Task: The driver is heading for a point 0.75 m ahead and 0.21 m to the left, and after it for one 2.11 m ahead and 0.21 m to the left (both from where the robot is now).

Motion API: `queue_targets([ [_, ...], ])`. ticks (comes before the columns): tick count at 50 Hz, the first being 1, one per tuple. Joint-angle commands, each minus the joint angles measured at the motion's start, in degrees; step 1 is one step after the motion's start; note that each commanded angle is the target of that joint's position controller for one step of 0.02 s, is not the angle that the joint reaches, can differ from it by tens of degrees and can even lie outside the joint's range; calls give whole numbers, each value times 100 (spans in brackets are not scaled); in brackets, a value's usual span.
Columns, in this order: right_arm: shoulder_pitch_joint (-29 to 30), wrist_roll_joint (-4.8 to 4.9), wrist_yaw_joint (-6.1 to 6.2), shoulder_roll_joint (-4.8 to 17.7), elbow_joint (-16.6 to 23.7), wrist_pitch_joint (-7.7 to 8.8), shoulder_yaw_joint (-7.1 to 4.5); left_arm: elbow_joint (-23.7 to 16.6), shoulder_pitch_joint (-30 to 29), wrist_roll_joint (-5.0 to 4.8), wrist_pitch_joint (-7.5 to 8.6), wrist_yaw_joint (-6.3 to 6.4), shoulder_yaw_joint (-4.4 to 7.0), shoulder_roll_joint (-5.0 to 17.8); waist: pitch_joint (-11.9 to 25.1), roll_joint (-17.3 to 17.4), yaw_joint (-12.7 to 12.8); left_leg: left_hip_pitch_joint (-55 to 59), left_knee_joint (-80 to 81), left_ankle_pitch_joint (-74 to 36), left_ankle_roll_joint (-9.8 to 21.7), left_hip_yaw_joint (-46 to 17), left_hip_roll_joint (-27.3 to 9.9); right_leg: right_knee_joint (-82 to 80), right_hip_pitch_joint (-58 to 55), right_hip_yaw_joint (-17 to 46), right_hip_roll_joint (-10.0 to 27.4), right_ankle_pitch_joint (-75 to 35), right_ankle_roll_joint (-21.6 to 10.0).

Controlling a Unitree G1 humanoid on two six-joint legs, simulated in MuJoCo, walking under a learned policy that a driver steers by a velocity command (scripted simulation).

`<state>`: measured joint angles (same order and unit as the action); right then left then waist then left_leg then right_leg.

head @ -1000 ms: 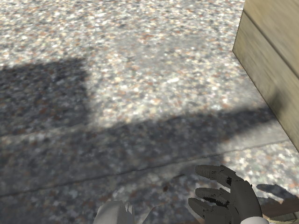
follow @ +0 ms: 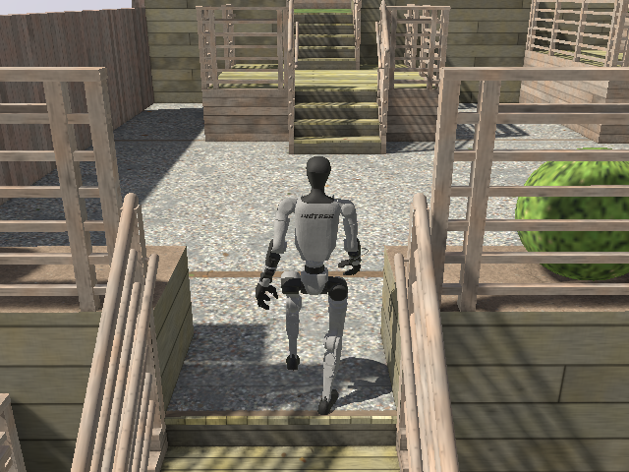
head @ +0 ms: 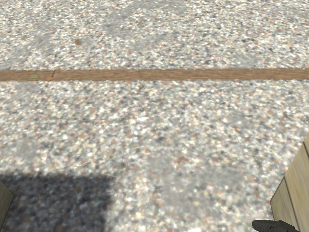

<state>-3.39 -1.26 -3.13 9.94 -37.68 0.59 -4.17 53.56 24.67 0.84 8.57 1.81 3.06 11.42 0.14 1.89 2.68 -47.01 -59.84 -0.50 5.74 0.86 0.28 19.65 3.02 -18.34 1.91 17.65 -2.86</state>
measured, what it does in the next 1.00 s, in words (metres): walks ahead, turning left: left foot, then right foot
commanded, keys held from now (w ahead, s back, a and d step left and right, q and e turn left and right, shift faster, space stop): w+q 0.96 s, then w+e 0.04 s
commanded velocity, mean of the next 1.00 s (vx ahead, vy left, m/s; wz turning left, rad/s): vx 0.50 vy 0.00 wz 0.58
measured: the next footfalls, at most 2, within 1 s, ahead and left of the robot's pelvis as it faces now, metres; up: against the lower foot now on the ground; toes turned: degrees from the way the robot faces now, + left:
left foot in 0.20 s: +0.25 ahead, +0.07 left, +0.00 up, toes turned +10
right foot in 0.68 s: +0.62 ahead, -0.01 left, +0.00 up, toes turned +25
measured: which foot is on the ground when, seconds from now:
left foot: up 0.00-0.18, down 0.20-0.68, up 0.70-1.00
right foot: down 0.00-0.22, up 0.24-0.66, down 0.68-1.00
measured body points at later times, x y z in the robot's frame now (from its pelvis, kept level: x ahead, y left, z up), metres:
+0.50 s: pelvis +0.28 +0.03 +0.00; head +0.31 +0.05 +0.45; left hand +0.44 +0.31 -0.08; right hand +0.37 -0.23 -0.12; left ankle +0.21 +0.07 -0.74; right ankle +0.46 -0.10 -0.68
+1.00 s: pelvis +0.55 +0.09 +0.00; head +0.57 +0.09 +0.45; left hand +0.41 +0.32 -0.12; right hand +0.84 -0.02 -0.10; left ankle +0.56 +0.25 -0.68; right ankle +0.58 -0.03 -0.74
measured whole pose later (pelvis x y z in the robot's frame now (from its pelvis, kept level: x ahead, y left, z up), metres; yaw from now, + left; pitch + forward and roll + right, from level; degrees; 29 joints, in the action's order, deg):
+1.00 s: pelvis +0.55 +0.09 +0.00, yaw +36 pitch +1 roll -1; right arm -9.6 -2.5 -3.7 16.2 -38.3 -0.8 -3.6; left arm 46.6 22.4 1.2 4.7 0.6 2.8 14.8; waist -0.4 2.4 2.4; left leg -37.7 -54.0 9.3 2.4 -1.2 -1.9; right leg 21.1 7.2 -11.2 1.6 15.1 -0.5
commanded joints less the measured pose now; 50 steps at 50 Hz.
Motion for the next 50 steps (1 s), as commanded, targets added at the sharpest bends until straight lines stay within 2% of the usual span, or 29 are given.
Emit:
queue_targets([
  [1, 271, 0, -128, 207, 156, -10, -62, -299, 129, -2, 81, 32, 133, 706, -356, -564, -70, 591, 1130, -115, 100, 682, -131, -1153, -420, 295, 1172, -2969, -90],
  [4, 153, -8, -147, 281, 163, -43, -61, -347, 194, -13, -86, 82, 161, 824, -361, -854, -193, 1325, 2005, 350, 309, 917, 56, -708, -957, -4, 1273, -4925, 22],
  [6, -62, -101, -73, 440, 300, -118, -121, -422, 260, -27, -261, 135, 173, 939, -130, -1128, -377, 1626, 2279, 1085, 408, 908, 340, -11, -1466, 3, 1495, -6203, -55],
  [7, -273, -69, -36, 568, 228, -127, -172, -476, 208, -33, -372, 144, 217, 1031, -49, -1185, -432, 1836, 2346, 1458, 477, 997, 485, 402, -1606, -9, 1546, -6558, -92],
  [9, -894, -91, 73, 758, 132, -50, -267, -568, 205, 7, -583, 166, 307, 1262, 25, -1107, -656, 2468, 2631, 2336, 661, 922, 688, 1693, -1342, -5, 1708, -6669, -252],
  [10, -1475, -95, 146, 829, -26, 21, -331, -610, 199, -20, -640, 136, 320, 1314, 249, -811, -984, 3306, 3236, 2226, 764, 818, 829, 2815, -882, -11, 1588, -5918, -208],
  [11, -1981, -71, 223, 1005, -168, 90, -411, -832, -23, -90, -650, 100, 333, 1213, 436, -342, -1243, 4572, 3362, 2469, 946, -203, 357, 4325, 639, 111, 1387, -4310, -83],
  [12, -1709, -50, 235, 1494, -34, 50, -508, -1437, -536, -172, -570, -3, 211, 563, 303, 1238, -915, 5843, 3990, 2952, 1876, -3453, -1086, 6581, 3661, 332, -148, 590, 315],
  [13, -1790, 58, 226, 1563, 151, 63, -490, -1673, -981, -65, -381, -70, 276, 944, 463, 301, -1042, 5849, 4443, 1658, 2101, -4410, -1599, 7077, 4346, 1777, -211, 954, 356],
  [15, -1623, 94, 290, 1280, 10, 171, -355, -1673, -1107, -71, -177, -128, 196, 786, -7, -625, -509, 4595, 4494, 398, 1652, -3139, -1467, 5997, 3870, 2172, 306, 14, 327],
  [16, -1585, 97, 322, 1190, 27, 230, -329, -1719, -1236, -29, -188, -127, 175, 716, -137, -784, -320, 4039, 4530, 164, 1440, -2776, -1200, 5627, 3635, 2208, 354, 124, 342],
  [19, -1638, 97, 338, 1210, -32, 409, -220, -1694, -1144, 175, -498, -140, 125, 739, -113, -628, -123, 3626, 4703, -483, 1317, -2286, -896, 5274, 3717, 2088, 469, 342, 490],
  [21, -1952, 26, 336, 1282, -139, 422, -200, -1854, -1503, 220, -563, -162, 47, 681, -194, -439, -265, 3696, 4746, -1064, 1211, -2088, -757, 4490, 4007, 1973, 600, -82, 567],
  [24, -2283, 57, 260, 1307, -324, 334, -190, -1997, -2082, 232, -616, -302, -73, 557, -107, -17, -528, 3648, 4394, -1719, 837, -1552, -267, 2898, 3657, 1740, 407, -1252, 471],
  [26, -2359, 106, 271, 1408, -343, 292, -226, -2085, -2620, 167, -597, -340, -185, 389, 113, 155, -719, 3555, 4330, -1360, 732, -1512, -173, 2159, 3147, 1594, 122, -1668, 469],
  [29, -2455, 28, 318, 1529, -358, 304, -225, -2323, -3171, 26, -509, -193, -149, 633, 107, 253, -854, 4252, 4036, -1217, 803, -2021, -488, 1738, 3260, 1763, -2, -1415, 539],
  [30, -2482, -24, 334, 1571, -404, 306, -206, -2318, -3047, 27, -527, -166, -165, 624, 110, 315, -807, 4522, 3773, -1325, 732, -2161, -596, 1494, 3203, 1889, -8, -1381, 477],
  [31, -2240, 11, 371, 1567, -326, 323, -219, -2159, -2672, 20, -494, -142, -148, 729, 222, 276, -606, 4539, 3564, -1690, 606, -2216, -594, 1425, 2752, 1938, -84, -1432, 360],
  [33, -1752, 46, 287, 1664, -185, 389, -244, -1690, -1189, 113, -358, -133, -10, 1067, 714, 172, 96, 3935, 2237, -2488, 337, -1842, -200, 977, 856, 1713, -317, -1144, 65],
  [34, -1856, 81, 222, 1313, -150, 424, -160, -1675, -473, 224, -254, -68, 82, 1364, 1204, -240, 358, 3106, 863, -1206, 222, -1530, 109, 818, -377, 2613, 614, -329, -197],
  [35, -2527, 243, 236, 702, -31, 375, -49, -1722, -209, 343, -264, -34, 171, 1837, 1941, -1614, 60, 1489, -946, 2513, -4, -810, 803, 545, -1952, 5077, 2378, -47, -792],
  [36, -2524, 10, 324, 1259, -51, 309, -120, -1768, -555, 195, -354, -52, 198, 1619, 1983, -1552, -92, 920, -1602, 2824, -22, -647, 566, -161, -1539, 6386, 2511, 719, -1033],
  [37, -2140, -27, 339, 1360, -60, 254, -149, -1851, -1040, 180, -413, -50, 112, 1139, 1283, -933, -119, 780, -1725, 2293, -127, -624, 291, -293, -922, 5676, 2250, 1184, -977],
  [38, -1731, -46, 296, 1310, -13, 238, -124, -1778, -1208, 150, -423, -57, 33, 853, 695, -531, -109, 799, -1509, 1961, -182, -567, 107, -370, -272, 4776, 1938, 892, -871],
  [40, -1566, -113, 154, 1124, 41, 133, -88, -1506, -948, 113, -369, -24, 31, 881, 131, -849, -259, 989, -1223, 1934, -239, -515, -136, -569, 570, 3555, 1524, 19, -599],
  [42, -1826, -169, 45, 995, -112, -31, -76, -1398, -828, 11, -318, -87, -33, 627, 84, -805, -387, 1209, -989, 1898, -292, -508, -122, -474, 855, 2871, 1400, -1350, -562],
  [44, -1554, -115, -3, 895, -11, -93, -49, -1284, -734, -37, -273, -122, -7, 685, 16, -916, -426, 1015, -715, 1706, -301, -506, -190, -606, 832, 2451, 1449, -1736, -644],
  [47, -833, -153, -43, 839, 256, -111, 8, -1202, -689, 48, -271, -103, 89, 967, -198, -803, -324, 853, 104, 976, -370, -376, -345, -914, 884, 1890, 1497, -1353, -592],
  [50, -432, -104, -106, 680, 359, -79, 92, -1023, -541, 52, -279, -134, 115, 1049, -246, -796, -234, 1492, 1255, 690, -319, -211, -318, -989, 1066, 1384, 1322, -1477, -485],
])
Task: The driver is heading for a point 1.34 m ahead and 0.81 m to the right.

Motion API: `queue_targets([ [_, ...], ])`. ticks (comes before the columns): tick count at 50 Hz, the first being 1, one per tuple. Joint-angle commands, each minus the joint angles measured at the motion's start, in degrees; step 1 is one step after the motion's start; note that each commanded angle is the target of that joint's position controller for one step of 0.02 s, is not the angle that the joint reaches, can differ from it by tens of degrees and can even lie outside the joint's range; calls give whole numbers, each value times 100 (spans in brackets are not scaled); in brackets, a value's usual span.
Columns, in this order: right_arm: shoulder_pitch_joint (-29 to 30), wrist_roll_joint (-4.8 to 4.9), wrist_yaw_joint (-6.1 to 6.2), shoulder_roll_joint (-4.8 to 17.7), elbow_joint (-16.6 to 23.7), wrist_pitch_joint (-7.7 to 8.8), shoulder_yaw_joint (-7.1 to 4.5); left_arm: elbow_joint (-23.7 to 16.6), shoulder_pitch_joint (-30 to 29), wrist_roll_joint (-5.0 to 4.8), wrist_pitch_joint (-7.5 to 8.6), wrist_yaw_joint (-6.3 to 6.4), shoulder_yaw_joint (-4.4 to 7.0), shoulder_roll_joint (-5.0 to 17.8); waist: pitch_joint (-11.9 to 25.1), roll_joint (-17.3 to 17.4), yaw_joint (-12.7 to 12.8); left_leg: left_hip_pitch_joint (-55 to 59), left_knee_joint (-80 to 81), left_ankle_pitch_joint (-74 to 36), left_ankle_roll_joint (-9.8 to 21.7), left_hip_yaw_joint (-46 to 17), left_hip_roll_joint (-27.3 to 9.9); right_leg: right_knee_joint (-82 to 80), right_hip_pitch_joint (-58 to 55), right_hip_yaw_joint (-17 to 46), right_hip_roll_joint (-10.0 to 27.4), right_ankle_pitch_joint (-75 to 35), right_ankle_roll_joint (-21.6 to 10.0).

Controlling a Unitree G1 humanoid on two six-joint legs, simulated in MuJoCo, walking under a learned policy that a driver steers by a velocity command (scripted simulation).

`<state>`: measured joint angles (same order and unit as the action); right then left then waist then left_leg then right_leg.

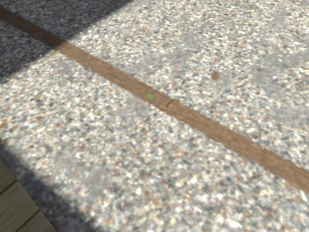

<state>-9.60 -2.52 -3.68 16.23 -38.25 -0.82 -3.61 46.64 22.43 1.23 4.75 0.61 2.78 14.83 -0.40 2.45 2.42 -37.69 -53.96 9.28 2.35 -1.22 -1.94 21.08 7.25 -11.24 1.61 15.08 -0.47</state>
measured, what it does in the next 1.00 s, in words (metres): walks ahead, turning right: left foot, then right foot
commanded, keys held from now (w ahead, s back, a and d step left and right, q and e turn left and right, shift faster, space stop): w+e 1.00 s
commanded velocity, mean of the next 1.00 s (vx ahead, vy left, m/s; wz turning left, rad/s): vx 0.50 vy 0.00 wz -0.36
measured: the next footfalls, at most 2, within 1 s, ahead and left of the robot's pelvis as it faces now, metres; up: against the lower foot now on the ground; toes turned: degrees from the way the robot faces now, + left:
left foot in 0.16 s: +0.21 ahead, +0.13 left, +0.00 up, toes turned +3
right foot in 0.66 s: +0.49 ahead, -0.12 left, +0.00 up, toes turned -19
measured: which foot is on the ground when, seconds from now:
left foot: up 0.00-0.14, down 0.16-0.66, up 0.68-1.00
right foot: down 0.00-0.16, up 0.18-0.64, down 0.66-1.00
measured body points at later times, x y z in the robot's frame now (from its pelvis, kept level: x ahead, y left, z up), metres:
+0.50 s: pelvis +0.26 +0.03 +0.00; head +0.28 +0.03 +0.45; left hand +0.43 +0.26 -0.12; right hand +0.21 -0.23 -0.13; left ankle +0.17 +0.13 -0.74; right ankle +0.38 -0.12 -0.68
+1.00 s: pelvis +0.51 -0.08 +0.00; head +0.53 -0.10 +0.45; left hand +0.64 +0.17 -0.11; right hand +0.56 -0.38 -0.11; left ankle +0.71 +0.04 -0.67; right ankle +0.45 -0.10 -0.74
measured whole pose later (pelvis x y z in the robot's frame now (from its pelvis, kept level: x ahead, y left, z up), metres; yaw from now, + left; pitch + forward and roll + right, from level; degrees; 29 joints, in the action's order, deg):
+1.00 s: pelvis +0.51 -0.08 +0.00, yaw -27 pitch +1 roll +0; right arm -6.7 -2.6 -0.8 15.1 -41.8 1.2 -1.6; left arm 47.2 22.8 0.0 2.2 -0.8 4.0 15.4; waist -1.6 2.0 3.3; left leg -38.4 -49.3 6.2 -3.2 -3.1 -6.7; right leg 17.2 6.2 6.0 -9.0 11.5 -7.7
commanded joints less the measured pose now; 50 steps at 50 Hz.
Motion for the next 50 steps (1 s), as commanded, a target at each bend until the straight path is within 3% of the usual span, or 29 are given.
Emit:
queue_targets([
  [1, 370, 34, -73, 57, 453, 69, 55, -256, -179, 0, 91, -28, 148, 730, -217, -878, -145, 798, 986, -257, 75, 187, -21, -1193, 670, 597, 1299, -1063, -695],
  [5, 594, 18, 13, 160, 493, 175, 49, 106, 200, -53, -10, -101, 186, 977, -336, -800, -137, 1219, 1828, 371, 309, 618, 130, -884, 16, 860, 1427, -1976, -820],
  [6, 264, -4, 66, 168, 374, 262, 35, 183, 239, -48, -16, -114, 189, 1022, -206, -676, -312, 1731, 2163, 328, 358, 649, 264, -339, -82, 788, 1332, -2723, -751],
  [7, -557, -66, 130, 220, 68, 363, -15, 241, 208, -75, -22, -124, 162, 980, 222, -436, -720, 2813, 2542, 110, 427, 672, 409, 710, 97, 525, 1069, -3349, -647],
  [8, -1596, -246, 233, 623, -187, 442, -119, 84, 99, -123, -8, -148, 51, 676, 1020, 141, -1122, 4284, 2771, 865, 615, -342, -435, 2283, 954, 339, 750, -2284, -506],
  [9, -1865, -245, 339, 1275, -110, 472, -219, -217, 500, -177, 12, -221, -142, -125, 1695, 1566, -897, 5800, 3319, 923, 1111, -3003, -2322, 4215, 2917, 379, -103, 1504, -308],
  [10, -1804, -33, 424, 1249, -70, 419, -265, -114, 322, -100, -64, -133, 50, 559, 1686, 791, -1057, 5266, 3728, 620, 1268, -3541, -2485, 4955, 3341, 1155, -174, 1544, -403],
  [11, -1484, 26, 436, 878, -165, 427, -139, -191, -61, -99, -89, -138, 94, 625, 900, 408, -830, 4735, 3671, 255, 1103, -2564, -2114, 4976, 3495, 1407, 128, 1082, -483],
  [12, -1176, 47, 394, 542, -218, 466, -40, -185, -184, -110, -102, -180, 73, 482, 498, 430, -618, 4158, 3788, -341, 943, -1786, -1799, 4669, 3383, 1384, 271, 726, -498],
  [14, -838, 104, 387, 185, -280, 539, 71, -12, -1, -8, -244, -237, 107, 396, 71, 441, -289, 3454, 4160, -728, 570, -822, -1349, 4296, 2964, 1412, 367, 336, -372],
  [15, -865, 96, 393, 198, -306, 588, 70, 13, 110, 9, -298, -273, 105, 325, 82, 610, -212, 3301, 4224, -1106, 629, -647, -1394, 4271, 2790, 1373, 335, 226, -317],
  [16, -898, 92, 396, 203, -369, 630, 56, 10, 44, 1, -336, -304, 108, 282, 30, 450, -156, 3350, 4289, -1416, 675, -458, -1379, 4292, 2887, 1361, 310, 95, -285],
  [18, -985, 105, 403, 286, -495, 687, 8, -73, -352, 6, -380, -336, 113, 206, -127, 197, -181, 3423, 4511, -1425, 674, -80, -1348, 4250, 3249, 1331, 369, -345, -217],
  [23, -1093, 121, 425, 292, -775, 712, -3, -504, -1344, 20, -368, -444, 14, 43, -518, 244, -261, 3300, 4743, -1528, 614, 867, -1158, 2818, 3252, 1061, 388, -1412, -223],
  [25, -1107, 114, 463, 417, -825, 719, -44, -613, -1656, 47, -370, -512, -5, 95, -551, 252, -306, 3358, 4739, -1559, 534, 1120, -1198, 2157, 2910, 861, 353, -1662, -330],
  [27, -1287, 155, 496, 504, -958, 703, -64, -724, -1884, 79, -391, -497, -6, 147, -612, 173, -349, 3646, 4572, -1979, 474, 1279, -1312, 1860, 2740, 642, 253, -1471, -465],
  [30, -1274, 117, 549, 746, -1039, 608, -111, -716, -1650, 102, -402, -433, 59, 308, -333, 277, -196, 4261, 3541, -4388, 343, 1538, -1356, 1633, 2211, 298, -205, -691, -785],
  [31, -1212, 99, 556, 867, -1050, 544, -138, -640, -1272, 105, -399, -396, 103, 396, -95, 303, -5, 4369, 2805, -5023, 326, 1590, -1364, 1567, 1824, 225, -421, -306, -917],
  [32, -1172, 104, 553, 957, -1034, 472, -164, -442, -552, 112, -365, -355, 191, 528, 308, 147, 319, 4175, 1639, -4949, 285, 1633, -1309, 1285, 980, 231, -668, -205, -1063],
  [33, -1198, 82, 537, 918, -957, 444, -142, -157, 333, 165, -333, -263, 332, 844, 834, -263, 681, 3302, 32, -3751, 129, 1648, -1135, 983, -349, 770, -545, 30, -1245],
  [34, -1608, 152, 439, 130, -624, 462, 29, -206, 280, 160, -350, -170, 525, 1635, 1288, -1703, 221, 980, -2169, 858, -218, 1568, -219, 632, -1971, 3572, 1215, 257, -2020],
  [35, -1148, 112, 400, 431, -383, 537, -5, -372, 210, -93, -394, -185, 551, 1727, 1843, -1385, 350, -33, -3029, 2173, -294, 193, 448, -483, -2361, 5842, 1730, 333, -2437],
  [36, -585, 143, 373, 533, -256, 593, -13, -318, -1, -92, -420, -136, 522, 1583, 1015, -767, 332, -553, -2981, 1594, -221, -153, 54, -617, -1906, 4933, 1640, 59, -2222],
  [37, -554, 168, 363, 460, -286, 659, 40, -285, -205, -84, -407, -110, 442, 1263, 447, -343, 111, -387, -2451, 1052, -183, -102, -197, -566, -1112, 4199, 1467, -650, -2010],
  [38, -601, 122, 376, 412, -350, 651, 48, -286, -418, -84, -374, -104, 380, 1042, 180, -141, -130, -37, -1927, 882, -177, -119, -373, -571, -494, 3642, 1129, -1255, -1744],
  [40, -804, -34, 363, 391, -401, 446, 60, -343, -654, -134, -295, -113, 285, 777, 203, -263, -400, 609, -1454, 824, -291, -138, -467, -704, 179, 3026, 725, -1832, -1577],
  [42, -756, -47, 330, 296, -348, 298, 83, -308, -497, -136, -194, -129, 304, 853, 237, -280, -428, 623, -1143, 799, -401, -50, -454, -788, 377, 2821, 575, -2063, -1612],
  [46, 126, -21, 314, 300, -70, 238, 93, -256, -57, -120, -177, -124, 337, 959, -110, -424, -134, -63, -112, -24, -568, -3, -459, -1048, 275, 2916, 450, -1460, -1489],
  [50, 837, 18, 272, 305, 126, 280, 119, -212, 328, -125, -181, -101, 350, 974, -153, -537, 170, -317, 882, -741, -596, -57, -302, -886, -247, 3035, 409, -1595, -1331],
])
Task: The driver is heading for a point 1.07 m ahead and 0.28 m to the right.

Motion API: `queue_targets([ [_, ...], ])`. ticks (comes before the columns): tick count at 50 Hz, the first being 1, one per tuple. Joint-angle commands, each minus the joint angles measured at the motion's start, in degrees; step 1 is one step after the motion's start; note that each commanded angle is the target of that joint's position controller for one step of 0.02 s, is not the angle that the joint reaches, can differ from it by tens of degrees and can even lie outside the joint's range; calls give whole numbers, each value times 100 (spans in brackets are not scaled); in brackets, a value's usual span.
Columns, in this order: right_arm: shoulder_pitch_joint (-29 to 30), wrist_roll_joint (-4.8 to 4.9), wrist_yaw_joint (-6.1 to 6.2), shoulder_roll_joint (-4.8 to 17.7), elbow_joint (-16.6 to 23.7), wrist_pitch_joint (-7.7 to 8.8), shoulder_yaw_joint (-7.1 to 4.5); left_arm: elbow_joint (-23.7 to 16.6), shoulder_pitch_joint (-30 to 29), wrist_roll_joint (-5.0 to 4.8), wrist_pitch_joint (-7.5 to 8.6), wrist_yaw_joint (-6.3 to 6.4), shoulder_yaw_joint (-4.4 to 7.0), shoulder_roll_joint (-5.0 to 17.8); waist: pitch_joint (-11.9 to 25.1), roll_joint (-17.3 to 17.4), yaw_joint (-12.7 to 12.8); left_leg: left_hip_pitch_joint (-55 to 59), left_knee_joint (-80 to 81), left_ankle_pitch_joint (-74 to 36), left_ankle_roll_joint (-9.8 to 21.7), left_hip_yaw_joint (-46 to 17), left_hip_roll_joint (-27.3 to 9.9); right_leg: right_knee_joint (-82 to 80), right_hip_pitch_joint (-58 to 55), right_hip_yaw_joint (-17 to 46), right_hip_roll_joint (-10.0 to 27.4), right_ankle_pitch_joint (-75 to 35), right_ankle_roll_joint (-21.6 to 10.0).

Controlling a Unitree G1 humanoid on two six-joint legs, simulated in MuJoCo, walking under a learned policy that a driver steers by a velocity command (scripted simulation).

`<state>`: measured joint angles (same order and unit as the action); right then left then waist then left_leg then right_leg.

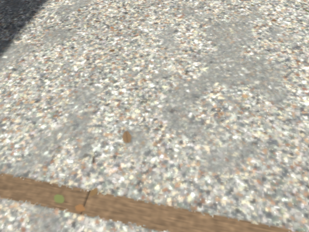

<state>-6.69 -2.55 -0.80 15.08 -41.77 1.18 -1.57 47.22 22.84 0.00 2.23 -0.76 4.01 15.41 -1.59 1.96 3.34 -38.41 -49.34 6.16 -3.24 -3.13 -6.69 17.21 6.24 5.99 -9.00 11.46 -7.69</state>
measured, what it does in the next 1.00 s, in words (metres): walks ahead, turning right: left foot, then right foot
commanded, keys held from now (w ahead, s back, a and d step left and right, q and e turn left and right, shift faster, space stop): w+e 0.84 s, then w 0.12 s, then w+q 0.04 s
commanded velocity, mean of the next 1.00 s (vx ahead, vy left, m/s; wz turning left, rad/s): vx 0.50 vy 0.00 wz -0.57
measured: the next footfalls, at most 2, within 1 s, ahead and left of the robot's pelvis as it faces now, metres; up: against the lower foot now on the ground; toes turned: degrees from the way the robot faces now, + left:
left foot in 0.22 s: +0.31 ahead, +0.13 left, +0.00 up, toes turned -11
right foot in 0.74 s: +0.51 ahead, -0.17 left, +0.00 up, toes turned -31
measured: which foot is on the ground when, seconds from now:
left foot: up 0.00-0.20, down 0.22-0.76, up 0.78-1.00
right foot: down 0.00-0.22, up 0.24-0.72, down 0.74-1.00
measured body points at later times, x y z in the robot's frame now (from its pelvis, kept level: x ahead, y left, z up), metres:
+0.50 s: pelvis +0.28 +0.04 +0.00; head +0.30 +0.05 +0.45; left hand +0.50 +0.25 -0.11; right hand +0.23 -0.24 -0.11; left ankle +0.27 +0.14 -0.75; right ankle +0.30 -0.11 -0.67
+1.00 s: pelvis +0.51 -0.12 +0.00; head +0.53 -0.14 +0.45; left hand +0.71 +0.08 -0.12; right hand +0.47 -0.41 -0.12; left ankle +0.67 -0.01 -0.67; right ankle +0.47 -0.15 -0.75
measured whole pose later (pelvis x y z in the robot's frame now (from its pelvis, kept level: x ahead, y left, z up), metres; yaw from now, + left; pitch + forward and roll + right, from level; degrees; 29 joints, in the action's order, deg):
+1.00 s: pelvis +0.51 -0.12 +0.00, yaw -34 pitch +1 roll +0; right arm -11.3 -2.4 -1.4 15.8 -42.7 1.3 -1.8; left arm 46.6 19.4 0.3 2.4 -0.8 2.9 15.4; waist -2.6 2.0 0.6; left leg -35.5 -57.5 13.2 -1.6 -0.4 -7.8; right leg 17.7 7.6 1.3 -8.1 10.4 -7.5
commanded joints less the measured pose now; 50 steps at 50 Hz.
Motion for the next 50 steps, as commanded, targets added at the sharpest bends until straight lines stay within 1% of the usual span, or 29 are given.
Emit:
queue_targets([
  [1, 729, 31, -34, 422, 535, 89, -82, -251, 372, 17, 65, 51, 229, 895, -44, -488, 157, -271, 585, -516, -26, 146, 221, -397, -267, 1328, 1467, -1403, -596],
  [5, 1166, 60, -55, 457, 758, 186, -34, -256, 631, 97, 60, 100, 243, 994, -90, -590, 263, -76, 1238, -307, 70, 142, 477, 16, -609, 1604, 1552, -2181, -589],
  [6, 1142, 79, -50, 516, 756, 211, -33, -272, 538, 101, 54, 126, 263, 1065, -119, -625, 197, 139, 1418, -252, 129, 72, 508, 98, -605, 1703, 1599, -2244, -524],
  [8, 631, 106, -17, 663, 636, 260, -75, -369, 187, 109, 52, 154, 274, 1138, -45, -697, -119, 1124, 1834, 60, 281, 57, 649, 379, -307, 1784, 1576, -2523, -299],
  [9, 83, 107, 36, 767, 463, 293, -125, -414, -25, 109, 66, 129, 274, 1188, 176, -673, -369, 2002, 1963, 268, 392, 157, 829, 852, -72, 1745, 1449, -3117, -167],
  [10, -647, 71, 106, 917, 268, 368, -194, -398, -104, 61, 99, 81, 252, 1146, 562, -384, -757, 3082, 2309, 187, 535, 102, 760, 1833, 221, 1494, 1087, -3229, -14],
  [11, -1525, -50, 214, 1334, 200, 424, -294, -515, -13, 1, 156, 19, 129, 752, 1392, 234, -1042, 4384, 2516, 1390, 803, -1071, -423, 3413, 808, 1034, 715, -2057, 121],
  [12, -1545, -111, 249, 1802, 261, 348, -377, -658, 621, -103, 147, 15, 35, 277, 1959, 1594, -631, 5568, 3221, 1987, 1366, -3744, -1874, 4857, 2462, 315, -212, 2063, 322],
  [13, -1201, -4, 213, 1439, 251, 272, -368, -489, 682, 88, 66, 82, 70, 793, 1606, 1100, -459, 5067, 3370, 2670, 1488, -4285, -1851, 5418, 3038, 221, 322, 1828, 277],
  [14, -870, 67, 193, 893, 322, 245, -242, -450, 216, 124, 26, 55, 104, 888, 812, 346, -479, 4314, 3450, 2679, 1363, -3290, -1555, 5391, 3084, 142, 608, 1244, 311],
  [15, -677, 75, 172, 639, 271, 247, -175, -480, -105, 126, 12, -4, 77, 791, 364, 84, -455, 3763, 3552, 1892, 1237, -2356, -1210, 5143, 2980, 38, 786, 870, 369],
  [17, -781, 77, 189, 537, 104, 303, -128, -491, -236, 219, -95, -121, 61, 670, 136, 448, -377, 3306, 3706, 657, 1048, -1260, -787, 4872, 2761, -66, 984, 661, 474],
  [20, -1041, 180, 110, 629, -105, 470, -168, -626, -482, 244, -227, -209, 40, 552, 117, 419, -297, 3246, 3833, -451, 1150, -625, -855, 4851, 2937, -142, 1049, 423, 535],
  [22, -1123, 178, 79, 640, -200, 516, -186, -784, -831, 260, -254, -261, 13, 481, 14, 347, -290, 3234, 4014, -623, 1232, -270, -898, 4674, 3250, -135, 1134, 45, 572],
  [28, -1329, 152, 64, 681, -411, 468, -212, -1130, -1896, 193, -197, -407, -120, 285, -245, 317, -471, 3258, 4057, -1138, 1057, 882, -635, 2999, 3114, -667, 1191, -1115, 571],
  [32, -1732, 151, 127, 823, -623, 370, -248, -1346, -2407, 236, -190, -452, -156, 287, -382, 329, -612, 3905, 3786, -1865, 969, 1216, -864, 2160, 2927, -1075, 1109, -654, 286],
  [34, -1789, 131, 171, 970, -665, 296, -273, -1341, -2357, 249, -191, -404, -133, 327, -243, 395, -559, 4228, 3182, -3329, 890, 1464, -873, 1905, 2524, -1315, 822, -20, 71],
  [36, -1841, 126, 207, 1184, -707, 205, -317, -1133, -1548, 296, -139, -302, -34, 487, 320, 371, -183, 4281, 1672, -4749, 848, 1650, -893, 1648, 1429, -1471, 356, 469, -212],
  [37, -1782, 139, 210, 1178, -650, 175, -304, -802, -548, 343, -88, -219, 76, 658, 887, 124, 276, 3652, 308, -4144, 715, 1770, -778, 1244, 77, -1276, 263, 288, -406],
  [38, -1938, 180, 158, 761, -362, 196, -196, -692, 111, 374, -97, -110, 266, 1272, 1636, -752, 412, 1886, -1590, -1552, 482, 1778, -476, 1024, -1723, 697, 1655, 1395, -864],
  [39, -1651, 156, 70, 611, 55, 243, -191, -833, -88, 128, -151, -62, 374, 1713, 2092, -1633, 174, 11, -3268, 2473, 185, 1054, 733, 97, -2620, 3810, 2913, 952, -1568],
  [40, -888, 103, 56, 939, 208, 277, -248, -780, 35, 66, -196, -7, 366, 1589, 1587, -705, 448, -652, -3361, 2040, 238, 241, 458, -29, -2437, 3211, 2738, 67, -1459],
  [41, -797, 181, 42, 749, 241, 344, -177, -656, -174, 43, -177, 51, 304, 1335, 897, -485, 211, -622, -2959, 1539, 291, 202, 195, 13, -1707, 2356, 2612, -699, -1336],
  [42, -934, 175, 54, 687, 143, 363, -155, -612, -385, 44, -142, 71, 222, 1048, 438, -198, -100, -211, -2320, 1354, 303, 203, 6, -56, -873, 1801, 2296, -1419, -1071],
  [43, -1048, 89, 49, 658, 100, 283, -153, -608, -609, 29, -94, 84, 151, 859, 271, -175, -345, 175, -1957, 1371, 270, 167, -93, -133, -334, 1375, 2025, -1815, -913],
  [44, -1295, 11, 31, 618, -15, 171, -139, -654, -787, 37, -44, 75, 92, 715, 314, -227, -504, 540, -1753, 1338, 232, 185, -119, -233, -16, 1099, 1866, -1982, -838],
  [45, -1381, -28, 2, 585, -55, 78, -140, -637, -763, 30, 27, 51, 62, 658, 361, -283, -549, 689, -1630, 1309, 201, 255, -87, -313, 134, 981, 1781, -2180, -850],
  [47, -1259, -17, -49, 481, -43, -3, -130, -490, -558, 18, 113, 21, 72, 722, 270, -328, -540, 628, -1239, 955, 156, 354, -67, -550, 300, 767, 1666, -2127, -836],
  [50, -616, 26, -84, 429, 96, -10, -117, -292, -237, 20, 163, 4, 54, 721, -48, -395, -332, 170, -428, 145, 150, 415, -125, -829, 117, 540, 1618, -2034, -644],
])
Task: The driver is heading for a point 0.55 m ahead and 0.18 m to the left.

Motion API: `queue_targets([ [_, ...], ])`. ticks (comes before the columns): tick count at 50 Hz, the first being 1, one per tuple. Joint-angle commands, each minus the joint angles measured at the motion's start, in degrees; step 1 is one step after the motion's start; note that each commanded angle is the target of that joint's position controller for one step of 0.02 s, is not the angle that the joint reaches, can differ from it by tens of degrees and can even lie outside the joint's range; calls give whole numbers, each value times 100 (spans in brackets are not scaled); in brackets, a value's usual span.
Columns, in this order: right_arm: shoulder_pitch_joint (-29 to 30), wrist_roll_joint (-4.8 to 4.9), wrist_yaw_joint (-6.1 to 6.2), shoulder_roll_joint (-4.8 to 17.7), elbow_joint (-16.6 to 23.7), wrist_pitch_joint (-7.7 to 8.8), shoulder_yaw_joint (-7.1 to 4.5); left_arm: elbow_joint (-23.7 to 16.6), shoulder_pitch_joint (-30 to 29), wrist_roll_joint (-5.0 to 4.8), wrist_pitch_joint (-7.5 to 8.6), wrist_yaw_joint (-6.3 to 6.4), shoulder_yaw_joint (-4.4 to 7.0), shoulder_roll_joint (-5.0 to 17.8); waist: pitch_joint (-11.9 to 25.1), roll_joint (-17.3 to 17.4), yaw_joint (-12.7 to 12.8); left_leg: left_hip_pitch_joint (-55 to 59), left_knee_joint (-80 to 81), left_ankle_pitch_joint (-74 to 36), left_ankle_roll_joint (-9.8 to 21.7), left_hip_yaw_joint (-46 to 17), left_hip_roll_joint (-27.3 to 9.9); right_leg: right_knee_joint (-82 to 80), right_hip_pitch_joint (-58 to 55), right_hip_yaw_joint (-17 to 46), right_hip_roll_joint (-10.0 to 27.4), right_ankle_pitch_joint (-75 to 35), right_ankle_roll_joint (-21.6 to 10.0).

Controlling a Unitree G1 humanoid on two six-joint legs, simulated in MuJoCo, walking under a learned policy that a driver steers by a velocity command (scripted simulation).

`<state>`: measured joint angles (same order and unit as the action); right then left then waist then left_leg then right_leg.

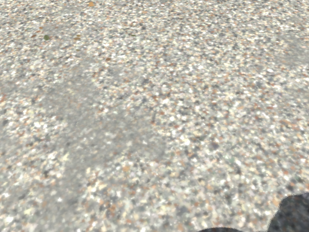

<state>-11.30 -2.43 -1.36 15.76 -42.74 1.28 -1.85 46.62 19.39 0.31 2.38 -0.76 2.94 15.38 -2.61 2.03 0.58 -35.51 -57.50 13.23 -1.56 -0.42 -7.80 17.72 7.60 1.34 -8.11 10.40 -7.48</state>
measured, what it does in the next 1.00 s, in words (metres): walks ahead, turning left: left foot, then right foot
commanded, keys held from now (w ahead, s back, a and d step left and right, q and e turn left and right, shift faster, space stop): w+q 0.58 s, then no key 0.42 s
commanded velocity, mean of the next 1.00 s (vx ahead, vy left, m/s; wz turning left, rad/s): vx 0.39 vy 0.00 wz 0.27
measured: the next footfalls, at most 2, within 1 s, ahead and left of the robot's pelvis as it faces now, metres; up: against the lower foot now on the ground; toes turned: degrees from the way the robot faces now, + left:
left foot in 0.30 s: +0.34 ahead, +0.13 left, +0.00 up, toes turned +8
right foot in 0.78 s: +0.65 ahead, +0.03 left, +0.00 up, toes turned +20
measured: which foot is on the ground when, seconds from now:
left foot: up 0.00-0.28, down 0.30-0.78, up 0.80-1.00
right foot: down 0.00-0.32, up 0.34-0.76, down 0.78-1.00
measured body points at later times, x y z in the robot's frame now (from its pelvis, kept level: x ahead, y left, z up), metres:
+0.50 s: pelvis +0.30 +0.07 +0.00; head +0.32 +0.08 +0.44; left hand +0.37 +0.34 -0.12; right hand +0.40 -0.20 -0.13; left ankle +0.30 +0.12 -0.74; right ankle +0.33 -0.08 -0.66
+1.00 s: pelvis +0.50 +0.07 -0.01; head +0.54 +0.06 +0.44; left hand +0.52 +0.34 -0.12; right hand +0.67 -0.15 -0.15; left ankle +0.42 +0.18 -0.69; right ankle +0.61 +0.02 -0.74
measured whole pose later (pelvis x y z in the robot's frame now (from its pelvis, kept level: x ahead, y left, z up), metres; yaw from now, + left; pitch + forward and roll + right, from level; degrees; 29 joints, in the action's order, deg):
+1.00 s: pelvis +0.50 +0.07 -0.01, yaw +21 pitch +0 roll +1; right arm -13.8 -0.9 0.4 15.4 -48.3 -1.5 -2.3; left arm 47.2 11.6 1.2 3.0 0.5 -0.5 11.8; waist -4.1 2.1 -0.2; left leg -21.0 -52.4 25.6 -0.6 -4.8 2.8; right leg 23.6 18.6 -1.9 -1.3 5.0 -3.3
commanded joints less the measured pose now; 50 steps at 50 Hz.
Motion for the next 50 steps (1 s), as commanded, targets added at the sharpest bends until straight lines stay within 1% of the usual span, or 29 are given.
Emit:
queue_targets([
  [1, 32, 34, -36, 366, 227, -11, -89, -186, 181, -11, 163, 0, 150, 715, 10, -430, 15, -213, 637, -808, 11, 155, -8, -900, -153, 902, 1516, -2004, -576],
  [5, 657, 110, -80, 327, 362, 29, -62, 6, 484, 39, 233, 22, 109, 709, -113, -460, 265, -393, 1408, -1438, 213, 219, 148, -976, -744, 534, 1625, -2307, -333],
  [9, 1111, 115, -147, 298, 523, 70, -36, 231, 684, 126, 246, 127, 66, 699, -371, -421, 365, -384, 2059, -1266, 483, 292, 457, -952, -1295, 192, 1864, -2738, -239],
  [10, 1081, 107, -155, 303, 530, 80, -40, 268, 637, 139, 245, 158, 57, 713, -366, -437, 306, -218, 2217, -1099, 576, 349, 565, -831, -1400, 84, 1913, -3135, -186],
  [12, 689, 90, -115, 353, 416, 83, -76, 301, 466, 157, 255, 215, 50, 809, -102, -576, 81, 529, 2371, -595, 802, 629, 942, -153, -1544, -177, 1923, -5055, -36],
  [14, -518, 61, -42, 565, 53, 129, -191, 328, 376, 206, 206, 251, 72, 955, 591, -652, -445, 1805, 2673, -234, 1060, 742, 1330, 1606, -1544, -397, 1849, -6149, 93],
  [15, -1431, -24, 8, 783, -185, 171, -289, 239, 237, 166, 209, 265, 60, 991, 1060, -493, -906, 3197, 2930, -368, 1331, 193, 973, 3013, -608, -564, 1730, -5078, 185],
  [16, -1981, -92, 82, 1605, -198, 147, -537, -76, 534, -16, 269, 200, -46, 576, 1801, 737, -841, 5025, 2974, -329, 2239, -2461, -711, 5540, 1488, -850, 863, -2030, 506],
  [17, -1636, 168, 26, 1431, -216, 102, -503, -138, 412, 116, 310, 147, -7, 690, 2050, 822, -593, 5390, 3835, -966, 2647, -4489, -1257, 6494, 2768, -40, 157, 1781, 524],
  [18, -1217, 280, 17, 1290, -193, 77, -486, -260, -29, 181, 339, 106, -24, 711, 1215, 275, -476, 4717, 3912, -518, 2465, -3620, -1036, 6459, 3201, 429, 657, 1307, 477],
  [19, -914, 250, 19, 975, -141, 56, -414, -343, -259, 139, 395, 71, -56, 707, 655, -108, -372, 3911, 4105, -635, 2271, -2983, -872, 6043, 3169, 341, 918, 906, 489],
  [20, -749, 224, 30, 769, -148, 53, -352, -359, -336, 147, 373, 56, -58, 658, 262, -333, -187, 3245, 4264, -956, 2052, -2530, -588, 5576, 2965, 287, 1091, 819, 522],
  [21, -653, 235, 52, 652, -176, 66, -308, -393, -303, 217, 272, 55, -73, 622, 89, -309, -10, 2733, 4382, -1307, 1915, -2173, -336, 5246, 2692, 256, 1189, 821, 623],
  [23, -675, 237, 47, 708, -191, 149, -311, -392, -154, 281, 74, 25, -120, 481, 183, -117, 118, 2337, 4506, -1730, 1865, -1766, -59, 4804, 2381, 117, 1233, 785, 793],
  [25, -783, 247, 48, 863, -232, 194, -359, -519, -402, 270, 6, 8, -149, 413, 142, -30, 107, 2144, 4630, -1784, 1851, -1560, 119, 4264, 2459, -18, 1265, 476, 939],
  [29, -1127, 267, 57, 904, -289, 172, -404, -850, -1424, 222, 17, -24, -195, 358, -2, 108, -248, 2314, 4623, -1676, 1551, -1482, 382, 2838, 2677, -113, 1230, -634, 1103],
  [32, -1407, 252, 107, 852, -392, 137, -391, -908, -1724, 156, 78, -22, -234, 289, 122, 135, -439, 2753, 4083, -3546, 1256, -1198, 439, 2097, 2417, -267, 977, -1087, 1020],
  [34, -1522, 213, 146, 796, -433, 107, -364, -919, -1810, 135, 134, 5, -244, 288, 260, 201, -536, 3013, 3754, -4074, 1081, -1201, 415, 1775, 2135, -286, 796, -1122, 902],
  [36, -1408, 167, 205, 809, -413, 94, -355, -819, -1491, 153, 192, 40, -191, 450, 360, 306, -381, 3245, 3340, -4214, 924, -1403, 311, 1402, 1695, -132, 697, -901, 719],
  [38, -1103, 225, 236, 876, -364, 139, -355, -510, -577, 200, 311, 114, -119, 631, 588, 180, 126, 3256, 2331, -4380, 722, -1364, 496, 562, 650, -92, 694, -1472, 468],
  [39, -1130, 279, 217, 695, -225, 199, -297, -424, -2, 249, 404, 167, -72, 893, 1138, -204, 300, 2700, 1313, -3016, 581, -1249, 756, 743, -558, 542, 1528, -3115, 258],
  [40, -2088, 442, 247, 172, -225, 193, -196, -465, 242, 247, 338, 171, 43, 1324, 2059, -1581, 10, 1524, -520, 1288, 391, -678, 1515, 1313, -2128, 2198, 3311, -6169, -703],
  [41, -2208, 331, 312, 603, -363, 106, -252, -446, 278, 14, 199, 125, 68, 1096, 2505, -1364, 96, 1015, -1277, 2428, 387, -566, 1654, 1107, -2097, 2982, 3508, -6089, -1156],
  [42, -1817, 209, 306, 712, -468, 31, -285, -497, -26, -31, 167, 102, -26, 708, 1841, -573, 53, 912, -1469, 2002, 331, -829, 1439, 840, -1414, 2420, 3130, -5264, -1005],
  [43, -1435, 168, 268, 606, -416, -6, -250, -506, -410, -5, 153, 112, -120, 394, 1319, -447, -16, 839, -1223, 1732, 277, -783, 1278, 615, -883, 1901, 2794, -4626, -758],
  [44, -1222, 171, 223, 489, -397, -66, -217, -465, -610, 14, 146, 135, -193, 208, 952, -550, -90, 932, -863, 1590, 207, -764, 1109, 385, -402, 1433, 2507, -4390, -562],
  [46, -1340, 120, 164, 343, -507, -240, -176, -328, -727, 51, 139, 152, -198, 265, 798, -882, -273, 1640, -350, 1236, 91, -524, 1081, 116, 363, 858, 2102, -4005, -365],
  [48, -1408, 150, 166, 233, -606, -326, -125, -239, -834, 101, 142, 139, -198, 307, 868, -924, -387, 2046, 346, 1185, 45, -358, 1081, 25, 658, 570, 1950, -3641, -339],
  [50, -1172, 138, 199, 153, -648, -383, -64, -122, -799, 116, 107, 137, -184, 366, 831, -1023, -313, 2227, 1150, 1154, 49, -202, 988, -76, 754, 547, 1898, -2660, -342],
])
